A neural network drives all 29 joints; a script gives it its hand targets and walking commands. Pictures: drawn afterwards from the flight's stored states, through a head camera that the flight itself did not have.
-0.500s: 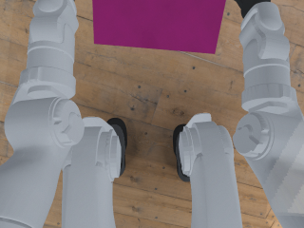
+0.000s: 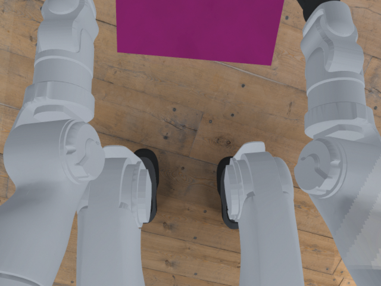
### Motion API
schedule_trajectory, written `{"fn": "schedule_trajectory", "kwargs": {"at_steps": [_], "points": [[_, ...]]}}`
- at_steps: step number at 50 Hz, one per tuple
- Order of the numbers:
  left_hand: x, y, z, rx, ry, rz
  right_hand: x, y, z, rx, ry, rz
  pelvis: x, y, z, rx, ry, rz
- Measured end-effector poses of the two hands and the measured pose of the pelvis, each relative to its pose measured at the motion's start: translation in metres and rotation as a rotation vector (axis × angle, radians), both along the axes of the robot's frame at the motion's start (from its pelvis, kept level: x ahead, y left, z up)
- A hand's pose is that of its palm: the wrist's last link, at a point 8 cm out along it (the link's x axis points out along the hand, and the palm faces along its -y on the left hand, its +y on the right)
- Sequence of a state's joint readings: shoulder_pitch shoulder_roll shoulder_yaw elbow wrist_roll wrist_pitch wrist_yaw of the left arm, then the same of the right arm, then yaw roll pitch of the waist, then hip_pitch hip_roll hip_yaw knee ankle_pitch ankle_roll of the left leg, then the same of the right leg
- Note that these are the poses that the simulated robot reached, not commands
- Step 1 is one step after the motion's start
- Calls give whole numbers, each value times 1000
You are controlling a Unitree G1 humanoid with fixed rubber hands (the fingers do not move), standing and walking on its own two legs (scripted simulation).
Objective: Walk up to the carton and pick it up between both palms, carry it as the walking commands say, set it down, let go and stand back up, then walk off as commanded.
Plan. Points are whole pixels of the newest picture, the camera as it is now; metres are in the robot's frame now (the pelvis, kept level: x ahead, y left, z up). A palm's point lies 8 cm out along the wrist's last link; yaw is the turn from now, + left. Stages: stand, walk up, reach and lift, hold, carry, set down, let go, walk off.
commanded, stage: set down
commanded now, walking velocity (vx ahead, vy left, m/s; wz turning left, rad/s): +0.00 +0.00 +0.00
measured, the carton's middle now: (198, 1) +0.56 +0.00 -0.27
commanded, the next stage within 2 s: none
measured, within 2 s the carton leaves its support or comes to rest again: neither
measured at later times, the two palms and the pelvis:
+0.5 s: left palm (74, 17) +0.51 +0.20 -0.20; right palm (301, 38) +0.49 -0.18 -0.21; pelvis -0.01 +0.00 -0.01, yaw +0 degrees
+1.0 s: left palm out of the picture +0.53 +0.21 -0.15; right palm (342, 15) +0.51 -0.21 -0.15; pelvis -0.02 +0.00 +0.01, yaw +0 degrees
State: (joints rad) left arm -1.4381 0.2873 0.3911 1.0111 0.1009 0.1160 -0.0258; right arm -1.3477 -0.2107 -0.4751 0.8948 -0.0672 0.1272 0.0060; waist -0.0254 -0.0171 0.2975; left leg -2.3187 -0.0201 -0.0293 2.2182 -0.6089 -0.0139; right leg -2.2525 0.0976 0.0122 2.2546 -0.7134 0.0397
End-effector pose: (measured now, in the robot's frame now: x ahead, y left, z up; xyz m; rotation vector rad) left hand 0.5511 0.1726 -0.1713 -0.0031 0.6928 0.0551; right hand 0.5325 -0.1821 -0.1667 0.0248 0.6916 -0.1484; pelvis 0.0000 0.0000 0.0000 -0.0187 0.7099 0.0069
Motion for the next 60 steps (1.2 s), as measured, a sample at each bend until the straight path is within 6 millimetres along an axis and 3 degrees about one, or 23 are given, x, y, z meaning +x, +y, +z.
{"fn": "schedule_trajectory", "kwargs": {"at_steps": [15,21,26,37,46,52,60], "points": [[-3,2,-4,30,3,-23,0,0,-3,-33,8,33,-3,-1,-4,1,-30,-1],[-34,14,-32,85,98,-20,-32,3,-33,-50,114,47,-7,-1,-3,3,-58,1],[-42,28,-32,104,96,25,-47,-1,-41,-55,113,17,-15,0,-6,4,-99,2],[-36,28,-11,80,75,39,-38,-21,-13,-67,84,-7,-26,0,-12,-1,-134,0],[-31,31,2,91,27,39,-31,-24,0,-74,37,-7,-25,-1,-3,2,-91,0],[-21,35,35,102,-26,46,-21,-23,35,-75,-25,-15,-22,-3,13,4,-44,2],[-15,36,91,98,-38,36,-19,-29,92,-74,-35,-38,-16,-1,48,-1,42,3]]}}
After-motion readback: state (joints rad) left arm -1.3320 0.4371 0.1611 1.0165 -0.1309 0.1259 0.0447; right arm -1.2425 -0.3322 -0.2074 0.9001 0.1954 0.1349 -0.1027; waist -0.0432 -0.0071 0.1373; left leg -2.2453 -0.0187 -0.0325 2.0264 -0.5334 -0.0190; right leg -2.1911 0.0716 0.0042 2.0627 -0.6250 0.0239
